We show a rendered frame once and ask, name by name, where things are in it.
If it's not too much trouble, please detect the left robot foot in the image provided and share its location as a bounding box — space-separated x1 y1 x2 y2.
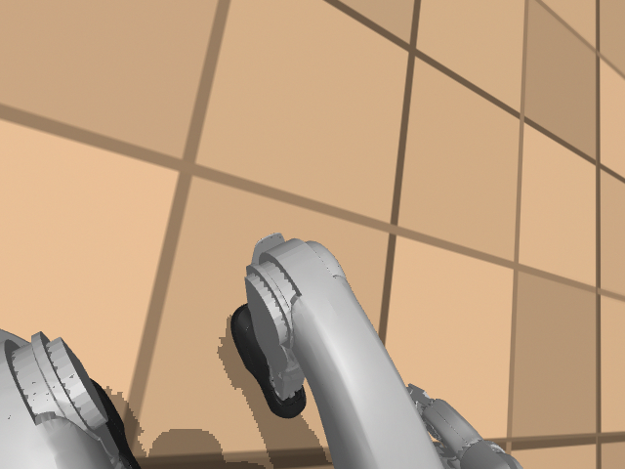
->
90 378 142 469

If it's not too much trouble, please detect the right robot arm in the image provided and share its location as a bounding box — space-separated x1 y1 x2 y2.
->
460 441 523 469

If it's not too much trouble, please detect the right robot hand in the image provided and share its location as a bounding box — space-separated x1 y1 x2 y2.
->
406 383 484 469

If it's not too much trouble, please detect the right robot foot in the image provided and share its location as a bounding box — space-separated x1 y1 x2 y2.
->
230 303 306 418

